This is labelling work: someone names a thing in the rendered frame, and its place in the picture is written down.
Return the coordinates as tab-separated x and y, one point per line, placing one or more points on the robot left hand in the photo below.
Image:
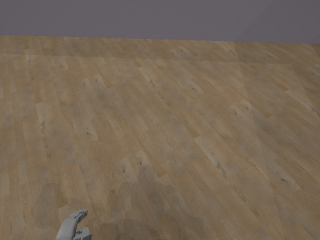
69	229

